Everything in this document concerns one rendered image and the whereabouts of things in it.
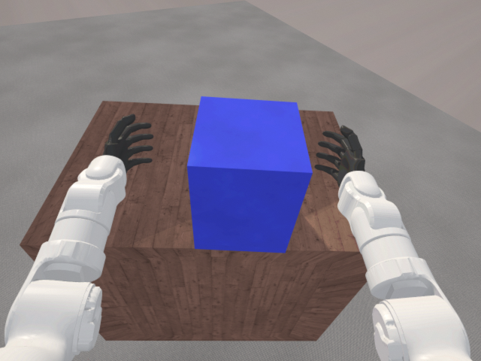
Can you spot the left robot hand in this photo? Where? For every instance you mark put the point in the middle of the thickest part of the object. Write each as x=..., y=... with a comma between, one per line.
x=119, y=141

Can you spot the right robot upper arm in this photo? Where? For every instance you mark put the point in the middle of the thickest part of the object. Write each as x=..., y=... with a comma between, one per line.
x=420, y=328

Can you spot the left robot upper arm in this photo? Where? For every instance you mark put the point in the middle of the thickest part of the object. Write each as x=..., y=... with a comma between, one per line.
x=54, y=321

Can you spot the carton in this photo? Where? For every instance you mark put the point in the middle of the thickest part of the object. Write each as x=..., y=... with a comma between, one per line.
x=248, y=171

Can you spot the pedestal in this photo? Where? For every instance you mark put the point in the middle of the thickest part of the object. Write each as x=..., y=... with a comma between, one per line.
x=157, y=287

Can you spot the right robot hand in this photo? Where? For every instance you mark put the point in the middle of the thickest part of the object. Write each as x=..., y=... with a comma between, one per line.
x=350, y=154

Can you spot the robot right forearm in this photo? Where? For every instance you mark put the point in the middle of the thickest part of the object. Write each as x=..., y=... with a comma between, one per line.
x=394, y=269

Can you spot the robot left forearm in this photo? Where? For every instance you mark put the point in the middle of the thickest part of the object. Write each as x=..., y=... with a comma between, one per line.
x=75, y=250

